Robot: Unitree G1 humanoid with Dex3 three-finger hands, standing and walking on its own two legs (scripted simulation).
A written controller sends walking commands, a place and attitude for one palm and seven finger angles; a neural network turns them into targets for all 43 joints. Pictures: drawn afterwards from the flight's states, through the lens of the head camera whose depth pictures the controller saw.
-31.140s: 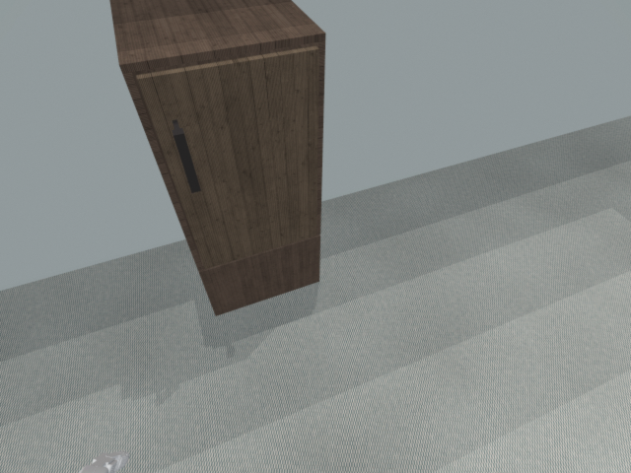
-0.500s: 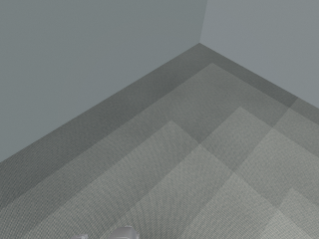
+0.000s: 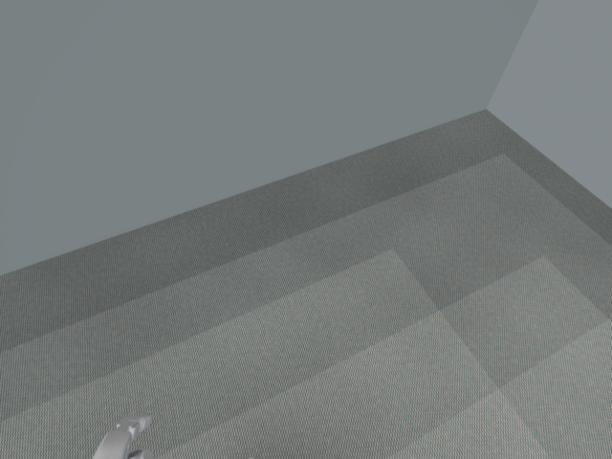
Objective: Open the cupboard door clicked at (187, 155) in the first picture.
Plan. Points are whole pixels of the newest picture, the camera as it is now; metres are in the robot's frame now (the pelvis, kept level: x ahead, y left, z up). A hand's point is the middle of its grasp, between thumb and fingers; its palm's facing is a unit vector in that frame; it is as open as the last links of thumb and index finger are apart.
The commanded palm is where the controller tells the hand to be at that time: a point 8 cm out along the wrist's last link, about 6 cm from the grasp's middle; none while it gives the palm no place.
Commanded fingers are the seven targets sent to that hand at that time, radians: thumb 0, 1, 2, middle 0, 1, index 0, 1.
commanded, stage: turn to face it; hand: left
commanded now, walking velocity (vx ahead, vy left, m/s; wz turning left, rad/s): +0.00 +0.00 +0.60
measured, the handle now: out of the picture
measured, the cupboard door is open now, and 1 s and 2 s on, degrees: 44 44 44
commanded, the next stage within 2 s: take the last steps up to it in 1.86 s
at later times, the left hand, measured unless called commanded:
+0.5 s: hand out of the picture +0.03 +0.24 -0.17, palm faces +0.32 -0.92 -0.24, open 7.4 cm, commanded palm none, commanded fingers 0.00 0.90 0.90 -0.20 -0.30 -0.20 -0.30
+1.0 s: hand out of the picture -0.01 +0.17 -0.15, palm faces +0.59 -0.78 -0.23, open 7.4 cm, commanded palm none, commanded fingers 0.00 0.90 0.90 -0.20 -0.30 -0.20 -0.30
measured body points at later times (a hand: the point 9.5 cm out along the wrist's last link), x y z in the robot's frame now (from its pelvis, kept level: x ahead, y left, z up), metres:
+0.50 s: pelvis +0.02 +0.01 +0.00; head +0.07 +0.06 +0.45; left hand +0.01 +0.29 -0.15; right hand +0.19 -0.21 -0.12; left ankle +0.00 +0.11 -0.73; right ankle +0.03 -0.15 -0.65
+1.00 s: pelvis +0.05 -0.02 +0.01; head +0.09 +0.01 +0.46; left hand -0.04 +0.21 -0.14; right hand +0.28 -0.19 -0.13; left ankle -0.03 +0.07 -0.68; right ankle +0.10 -0.14 -0.73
